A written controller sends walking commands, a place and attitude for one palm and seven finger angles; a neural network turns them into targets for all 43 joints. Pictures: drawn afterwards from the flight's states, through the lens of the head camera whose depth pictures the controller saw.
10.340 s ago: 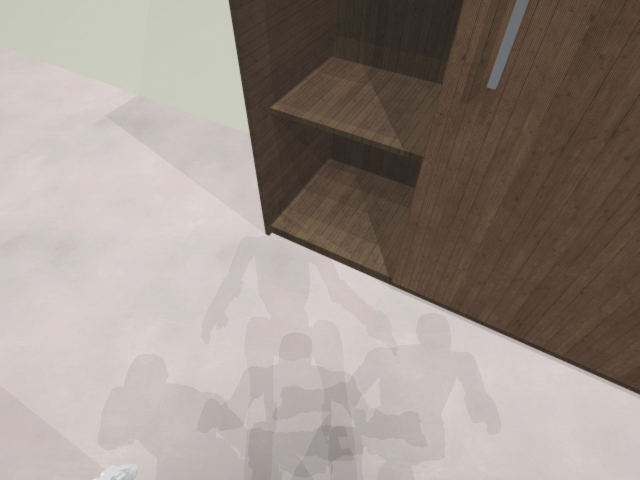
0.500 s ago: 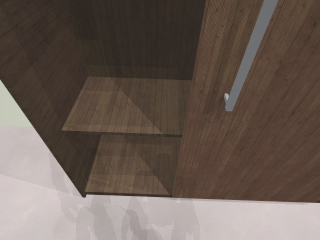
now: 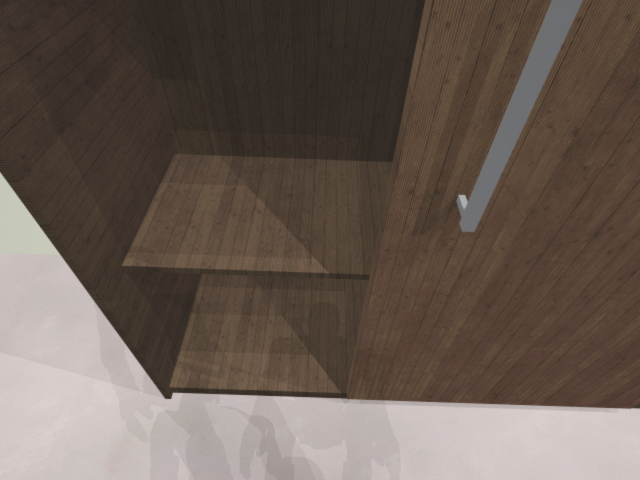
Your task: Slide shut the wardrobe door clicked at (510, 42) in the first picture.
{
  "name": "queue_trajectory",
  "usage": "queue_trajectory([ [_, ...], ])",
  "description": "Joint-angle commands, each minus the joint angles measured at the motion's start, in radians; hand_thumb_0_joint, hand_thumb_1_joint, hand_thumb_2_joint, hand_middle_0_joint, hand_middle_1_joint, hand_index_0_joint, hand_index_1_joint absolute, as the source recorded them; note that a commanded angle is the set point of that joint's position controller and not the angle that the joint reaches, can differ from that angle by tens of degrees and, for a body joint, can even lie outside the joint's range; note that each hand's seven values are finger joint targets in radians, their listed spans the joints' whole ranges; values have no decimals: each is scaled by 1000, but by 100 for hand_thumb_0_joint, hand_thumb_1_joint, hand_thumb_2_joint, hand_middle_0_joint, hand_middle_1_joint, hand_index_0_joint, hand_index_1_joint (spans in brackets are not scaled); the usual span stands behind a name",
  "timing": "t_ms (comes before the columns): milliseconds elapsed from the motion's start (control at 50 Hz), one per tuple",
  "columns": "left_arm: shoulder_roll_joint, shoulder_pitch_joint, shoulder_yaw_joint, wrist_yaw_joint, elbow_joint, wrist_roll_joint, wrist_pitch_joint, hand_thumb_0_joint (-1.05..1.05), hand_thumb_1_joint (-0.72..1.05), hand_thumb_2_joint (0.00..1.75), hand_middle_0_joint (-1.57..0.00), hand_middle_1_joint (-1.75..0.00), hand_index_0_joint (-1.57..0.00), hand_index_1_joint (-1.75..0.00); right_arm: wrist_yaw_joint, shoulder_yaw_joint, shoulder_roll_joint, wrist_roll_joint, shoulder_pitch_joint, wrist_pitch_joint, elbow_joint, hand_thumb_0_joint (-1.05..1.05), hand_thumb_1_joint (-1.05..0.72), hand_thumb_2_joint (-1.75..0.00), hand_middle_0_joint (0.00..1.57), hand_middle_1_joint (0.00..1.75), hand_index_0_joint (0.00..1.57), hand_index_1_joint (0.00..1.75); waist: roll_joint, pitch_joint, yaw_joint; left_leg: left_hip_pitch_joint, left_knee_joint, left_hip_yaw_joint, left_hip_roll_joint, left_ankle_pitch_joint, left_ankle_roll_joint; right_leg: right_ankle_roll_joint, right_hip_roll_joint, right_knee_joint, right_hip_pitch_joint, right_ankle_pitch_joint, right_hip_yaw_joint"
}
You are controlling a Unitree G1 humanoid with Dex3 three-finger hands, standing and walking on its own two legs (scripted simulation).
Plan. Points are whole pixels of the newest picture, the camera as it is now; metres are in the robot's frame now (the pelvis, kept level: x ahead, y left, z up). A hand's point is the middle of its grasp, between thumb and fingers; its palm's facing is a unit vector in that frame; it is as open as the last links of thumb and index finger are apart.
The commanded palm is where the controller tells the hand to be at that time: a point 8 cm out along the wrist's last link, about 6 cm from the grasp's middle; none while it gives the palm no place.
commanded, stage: look again from close up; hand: right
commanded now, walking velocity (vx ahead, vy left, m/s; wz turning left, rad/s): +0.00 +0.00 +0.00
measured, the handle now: (507, 113) +0.46 -0.18 +0.25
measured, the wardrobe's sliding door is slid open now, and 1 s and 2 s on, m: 0.55 0.55 0.55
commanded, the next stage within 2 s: raise the hand with hooked fingers in 0.32 s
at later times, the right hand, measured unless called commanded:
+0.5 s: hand out of the picture +0.03 -0.17 -0.15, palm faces +0.14 +0.96 -0.23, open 7.3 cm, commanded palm +0.11 -0.20 -0.06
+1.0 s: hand (526, 474) +0.15 -0.19 +0.03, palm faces +0.13 +0.99 -0.05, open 9.5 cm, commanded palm +0.14 -0.24 +0.05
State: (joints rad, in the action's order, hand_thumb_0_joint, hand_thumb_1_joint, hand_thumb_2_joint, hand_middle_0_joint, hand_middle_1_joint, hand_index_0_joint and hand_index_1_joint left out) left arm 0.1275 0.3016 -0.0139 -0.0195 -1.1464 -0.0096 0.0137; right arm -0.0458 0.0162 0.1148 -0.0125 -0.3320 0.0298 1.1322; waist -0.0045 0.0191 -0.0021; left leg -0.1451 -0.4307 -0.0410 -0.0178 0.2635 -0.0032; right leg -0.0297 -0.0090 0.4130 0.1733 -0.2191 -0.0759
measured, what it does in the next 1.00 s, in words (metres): stands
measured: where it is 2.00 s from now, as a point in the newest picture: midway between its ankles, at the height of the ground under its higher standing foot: outside the picture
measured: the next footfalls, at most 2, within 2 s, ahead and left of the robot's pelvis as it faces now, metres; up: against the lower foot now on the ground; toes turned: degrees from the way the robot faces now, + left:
none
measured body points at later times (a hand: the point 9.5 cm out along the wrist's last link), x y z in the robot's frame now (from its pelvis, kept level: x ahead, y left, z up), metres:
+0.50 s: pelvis +0.00 +0.01 +0.00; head +0.01 +0.01 +0.45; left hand +0.01 +0.23 -0.16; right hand +0.02 -0.22 -0.13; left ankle -0.02 +0.11 -0.74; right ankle +0.00 -0.10 -0.74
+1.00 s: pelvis -0.02 +0.02 -0.04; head -0.02 +0.01 +0.41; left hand +0.21 +0.22 -0.08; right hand +0.13 -0.25 +0.04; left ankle -0.02 +0.11 -0.74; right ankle +0.00 -0.10 -0.74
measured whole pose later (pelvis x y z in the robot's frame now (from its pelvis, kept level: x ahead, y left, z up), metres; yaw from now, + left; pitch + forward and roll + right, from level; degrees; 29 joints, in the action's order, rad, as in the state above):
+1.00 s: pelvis -0.02 +0.02 -0.04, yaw -4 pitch +4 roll +2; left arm 0.24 0.18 -0.01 -0.05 -0.51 0.03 0.23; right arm 0.26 -0.17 0.24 0.28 -0.46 0.37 -0.08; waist -0.02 -0.07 -0.05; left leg -0.45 -0.83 -0.14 0.00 0.44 -0.04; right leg 0.00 0.03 0.89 0.56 -0.40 0.03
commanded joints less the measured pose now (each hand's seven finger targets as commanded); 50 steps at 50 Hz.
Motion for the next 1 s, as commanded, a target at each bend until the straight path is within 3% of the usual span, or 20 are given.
queue_trajectory([
  [0,81,64,14,-7,15,4,16,0,90,90,-20,-30,-20,-30,-2,-19,85,-1,-85,10,-16,0,-90,-90,20,30,20,30,10,66,-1,-68,88,82,-91,-128,-28,-6,109,-87,-7,129,114],
  [380,77,74,12,-11,8,3,16,0,90,90,-20,-30,-20,-30,-2,-20,84,-1,-103,12,-10,0,-90,-90,20,30,20,30,6,64,-2,-48,100,80,-92,-157,-33,-4,108,-86,-19,148,111],
  [400,117,-48,17,1,92,5,30,0,90,90,-20,-30,-20,-30,-33,-21,130,-19,-137,37,5,0,-90,-90,20,30,20,30,110,111,-39,-72,91,140,-144,-609,-3,29,111,154,106,191,72],
  [420,323,8,48,-42,439,38,162,0,90,90,-20,-30,-20,-30,-5,-42,300,191,595,238,-1513,0,-88,-89,20,32,20,32,-109,-376,123,-2,-23,60,-51,-412,-14,-11,19,19,-196,233,56],
  [440,224,-141,8,-83,402,62,239,0,90,90,-20,-30,-20,-30,-63,-112,381,145,545,237,-1540,0,-85,-88,20,33,20,33,-190,-301,72,-81,-45,29,12,-202,-23,-9,35,37,-172,213,21],
  [460,193,-61,42,-68,414,51,293,0,90,90,-20,-30,-20,-30,-79,-10,114,127,-6,87,-1207,0,-83,-87,21,34,21,34,-201,-242,38,-113,-70,-24,15,-79,-37,-1,51,-10,-100,203,63],
  [480,187,-62,32,-70,387,79,308,0,90,90,-20,-30,-20,-30,-81,83,-14,155,-60,16,-1147,0,-81,-86,21,36,21,36,-119,-135,45,-141,-61,-49,6,-76,-24,6,38,18,1,120,83],
  [500,222,-76,43,-77,456,84,332,0,90,90,-20,-30,-20,-30,-62,108,-10,187,21,54,-1337,0,-78,-85,21,37,21,37,-118,-75,51,-164,-50,-49,0,-52,-15,4,35,36,19,46,96],
  [520,248,-81,49,-84,471,72,355,0,90,90,-20,-30,-20,-30,-55,83,49,177,7,90,-1364,0,-76,-84,21,39,21,39,-36,-97,69,-208,-41,-45,6,0,-11,-2,25,64,33,-11,102],
  [560,245,-71,57,-74,534,42,372,0,90,90,-20,-30,-20,-30,-9,60,37,172,-27,157,-1295,0,-71,-82,21,42,21,42,152,-46,81,-312,-59,-50,17,88,-7,-2,0,133,139,-43,112],
  [580,245,-83,69,-64,546,33,370,0,90,90,-20,-30,-20,-30,33,7,44,187,-77,209,-1193,0,-69,-81,22,43,22,43,237,-5,53,-370,-78,-51,21,135,-4,6,-1,166,206,-61,107],
  [620,240,-126,90,-34,589,23,360,0,90,90,-20,-30,-20,-30,161,-53,27,227,-278,332,-1036,0,-64,-79,22,47,22,47,321,-12,-20,-390,-155,-36,20,143,-11,24,-4,235,337,-60,90],
  [640,241,-135,101,-9,614,33,346,0,90,90,-20,-30,-20,-30,240,-133,81,247,-355,385,-970,0,-62,-78,22,48,22,48,247,-38,-65,-348,-196,-6,8,62,-28,37,-17,273,375,-23,82],
  [680,251,-172,112,13,688,35,320,0,90,90,-20,-30,-20,-30,362,-244,189,274,-304,485,-1052,0,-57,-76,22,51,22,51,160,-139,-72,-300,-274,23,-8,-74,-28,34,-27,335,407,21,52],
  [740,233,-204,106,9,776,39,252,0,90,90,-20,-30,-20,-30,371,-314,259,284,-264,400,-1212,0,-50,-73,23,55,23,55,-29,-205,-106,-236,-301,32,-3,-126,-33,19,-32,333,371,52,27],
  [800,214,-177,91,-14,819,44,216,0,90,90,-20,-30,-20,-30,312,-289,228,302,-115,356,-1440,0,-43,-70,23,60,23,60,-64,-240,-44,-285,-286,13,21,-140,-20,5,-10,336,296,62,41],
  [860,216,-130,70,-26,796,32,223,0,90,90,-20,-30,-20,-30,277,-239,227,291,64,411,-1581,0,-36,-67,24,64,24,64,-83,-220,27,-353,-268,7,36,-105,-19,-4,8,350,249,53,82],
  [900,224,-119,56,-36,760,39,247,0,90,90,-20,-30,-20,-30,300,-195,213,296,118,444,-1551,0,-32,-65,24,68,24,68,-99,-175,60,-398,-242,3,40,-30,-17,-4,16,345,235,-4,98],
  [940,242,-124,42,-46,734,45,274,0,90,90,-20,-30,-20,-30,346,-160,225,304,189,441,-1510,0,-27,-63,25,70,25,70,-88,-154,78,-395,-208,15,39,29,-17,-9,18,332,233,-54,115],
  [980,249,-135,36,-55,716,57,295,0,90,90,-20,-30,-20,-30,387,-201,272,311,178,398,-1434,0,-22,-61,25,74,25,74,-58,-160,59,-358,-164,31,30,83,-14,-8,17,304,234,-90,123],
])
